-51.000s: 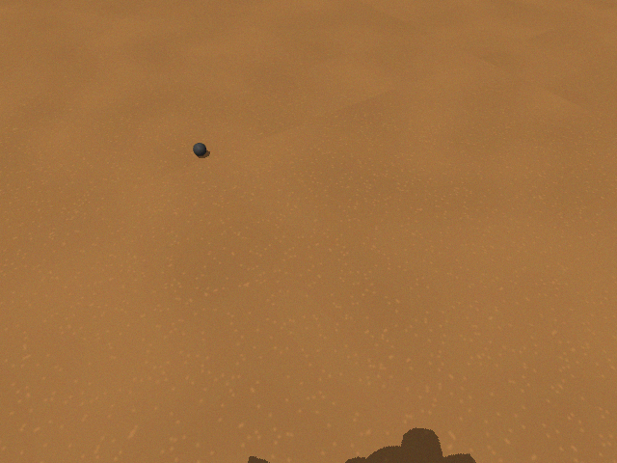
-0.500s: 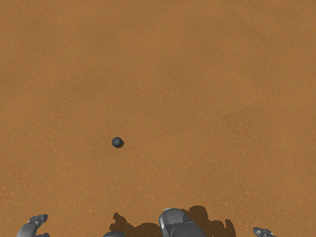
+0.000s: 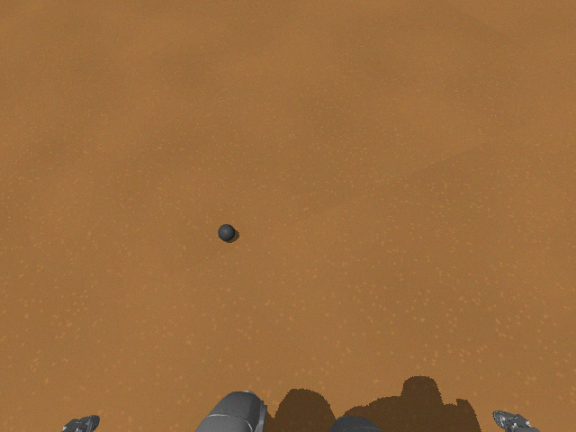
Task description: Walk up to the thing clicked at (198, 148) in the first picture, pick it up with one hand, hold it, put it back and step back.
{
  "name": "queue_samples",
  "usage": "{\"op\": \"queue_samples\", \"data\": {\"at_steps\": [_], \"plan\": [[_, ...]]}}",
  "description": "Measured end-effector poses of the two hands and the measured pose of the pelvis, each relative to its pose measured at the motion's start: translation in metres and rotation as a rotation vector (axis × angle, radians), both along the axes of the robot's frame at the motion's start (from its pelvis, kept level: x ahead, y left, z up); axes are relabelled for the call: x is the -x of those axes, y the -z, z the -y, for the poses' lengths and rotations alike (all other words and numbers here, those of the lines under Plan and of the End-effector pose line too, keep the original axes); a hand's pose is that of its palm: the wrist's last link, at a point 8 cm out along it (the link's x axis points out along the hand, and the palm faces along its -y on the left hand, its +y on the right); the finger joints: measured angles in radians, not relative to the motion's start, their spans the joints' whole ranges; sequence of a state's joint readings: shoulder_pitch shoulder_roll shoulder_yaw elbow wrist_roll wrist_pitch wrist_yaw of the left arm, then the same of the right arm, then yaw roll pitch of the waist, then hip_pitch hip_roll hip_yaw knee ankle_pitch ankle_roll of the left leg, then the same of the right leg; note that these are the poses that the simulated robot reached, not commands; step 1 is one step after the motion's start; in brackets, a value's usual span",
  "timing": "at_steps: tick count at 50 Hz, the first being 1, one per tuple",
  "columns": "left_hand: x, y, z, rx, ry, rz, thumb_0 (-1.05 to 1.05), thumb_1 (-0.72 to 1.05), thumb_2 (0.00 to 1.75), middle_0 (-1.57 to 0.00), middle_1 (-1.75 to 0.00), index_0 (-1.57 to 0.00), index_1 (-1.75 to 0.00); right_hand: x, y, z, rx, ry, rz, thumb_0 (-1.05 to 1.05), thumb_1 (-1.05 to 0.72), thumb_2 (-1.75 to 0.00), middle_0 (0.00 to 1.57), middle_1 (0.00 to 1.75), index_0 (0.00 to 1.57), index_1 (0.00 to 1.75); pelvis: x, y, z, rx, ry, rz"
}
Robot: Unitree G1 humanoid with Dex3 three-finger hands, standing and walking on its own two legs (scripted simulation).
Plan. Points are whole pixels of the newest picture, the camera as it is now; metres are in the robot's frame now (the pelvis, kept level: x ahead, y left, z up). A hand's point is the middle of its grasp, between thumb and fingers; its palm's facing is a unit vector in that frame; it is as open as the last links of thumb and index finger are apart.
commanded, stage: step back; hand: left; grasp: from above
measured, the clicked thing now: (226, 232) +0.86 +0.27 -0.73
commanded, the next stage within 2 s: stand in 1.66 s
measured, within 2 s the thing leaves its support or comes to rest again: neither
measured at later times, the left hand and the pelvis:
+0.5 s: hand out of the picture -0.10 +0.23 -0.17, palm faces +0.01 -0.93 -0.36, open 7.4 cm; pelvis -0.17 -0.05 -0.01, yaw +1 degrees
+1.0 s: hand out of the picture -0.19 +0.22 -0.15, palm faces +0.08 -0.91 -0.41, open 7.4 cm; pelvis -0.22 -0.06 +0.00, yaw +5 degrees
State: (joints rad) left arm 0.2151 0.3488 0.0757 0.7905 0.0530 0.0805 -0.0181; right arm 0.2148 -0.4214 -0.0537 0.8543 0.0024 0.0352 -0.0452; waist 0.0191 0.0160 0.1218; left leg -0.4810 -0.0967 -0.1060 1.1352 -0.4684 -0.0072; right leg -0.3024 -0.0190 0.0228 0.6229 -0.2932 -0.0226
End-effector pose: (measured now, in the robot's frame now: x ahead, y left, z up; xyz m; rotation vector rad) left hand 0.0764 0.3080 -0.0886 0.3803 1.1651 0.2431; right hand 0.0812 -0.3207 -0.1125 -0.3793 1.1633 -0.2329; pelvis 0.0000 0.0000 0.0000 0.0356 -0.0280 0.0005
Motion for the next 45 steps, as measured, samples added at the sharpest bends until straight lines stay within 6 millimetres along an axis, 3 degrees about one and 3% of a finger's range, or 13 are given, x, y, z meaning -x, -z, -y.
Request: {"op": "queue_samples", "data": {"at_steps": [7, 11, 15, 22, 28, 34, 40, 45], "plan": [[0.011, 0.015, 0.000, 0.008, 0.004, 0.132, 0.00, 0.90, 0.89, -0.21, -0.31, -0.20, -0.30, 0.065, 0.007, -0.005, 0.024, -0.053, -0.104, 0.01, -0.90, -0.90, 0.20, 0.30, 0.20, 0.29, 0.052, 0.013, 0.006, 0.037, -0.081, -0.001], [0.036, 0.032, 0.005, 0.057, -0.020, 0.136, 0.00, 0.91, 0.89, -0.20, -0.30, -0.20, -0.30, 0.092, -0.001, -0.012, 0.029, -0.069, -0.093, 0.01, -0.90, -0.90, 0.20, 0.30, 0.20, 0.30, 0.083, 0.014, 0.008, 0.001, -0.075, 0.029], [0.073, 0.031, 0.017, 0.103, -0.037, 0.088, 0.00, 0.91, 0.89, -0.20, -0.30, -0.20, -0.30, 0.106, -0.021, -0.005, 0.058, -0.082, -0.052, 0.01, -0.90, -0.90, 0.20, 0.30, 0.21, 0.30, 0.106, 0.003, 0.012, 0.065, -0.087, 0.021], [0.151, 0.038, 0.025, 0.081, -0.051, 0.010, 0.00, 0.91, 0.89, -0.21, -0.30, -0.20, -0.30, 0.108, -0.044, 0.023, 0.099, -0.110, 0.081, 0.01, -0.89, -0.90, 0.20, 0.30, 0.21, 0.30, 0.153, 0.001, 0.035, 0.068, -0.039, -0.003], [0.219, 0.042, 0.048, 0.034, -0.035, -0.071, 0.00, 0.91, 0.89, -0.20, -0.30, -0.20, -0.30, 0.130, -0.027, 0.061, 0.064, -0.103, 0.164, 0.01, -0.89, -0.90, 0.20, 0.30, 0.21, 0.30, 0.194, 0.016, 0.063, 0.050, 0.012, 0.016], [0.281, 0.018, 0.071, 0.006, -0.088, -0.100, 0.01, 0.91, 0.89, -0.21, -0.30, -0.20, -0.30, 0.184, -0.004, 0.078, -0.004, -0.037, 0.076, 0.01, -0.90, -0.90, 0.20, 0.30, 0.20, 0.29, 0.212, 0.008, 0.078, 0.020, 0.004, 0.027], [0.296, 0.005, 0.068, -0.026, -0.115, -0.057, 0.01, 0.90, 0.89, -0.21, -0.31, -0.20, -0.30, 0.236, 0.017, 0.073, -0.050, -0.043, -0.071, 0.01, -0.90, -0.90, 0.20, 0.30, 0.20, 0.29, 0.223, 0.005, 0.080, 0.037, -0.049, 0.016], [0.294, 0.012, 0.051, -0.023, -0.136, -0.024, 0.00, 0.90, 0.89, -0.21, -0.31, -0.20, -0.30, 0.252, 0.020, 0.056, -0.062, -0.075, -0.156, 0.01, -0.90, -0.90, 0.20, 0.30, 0.20, 0.29, 0.226, 0.009, 0.072, 0.035, -0.099, 0.010]]}}
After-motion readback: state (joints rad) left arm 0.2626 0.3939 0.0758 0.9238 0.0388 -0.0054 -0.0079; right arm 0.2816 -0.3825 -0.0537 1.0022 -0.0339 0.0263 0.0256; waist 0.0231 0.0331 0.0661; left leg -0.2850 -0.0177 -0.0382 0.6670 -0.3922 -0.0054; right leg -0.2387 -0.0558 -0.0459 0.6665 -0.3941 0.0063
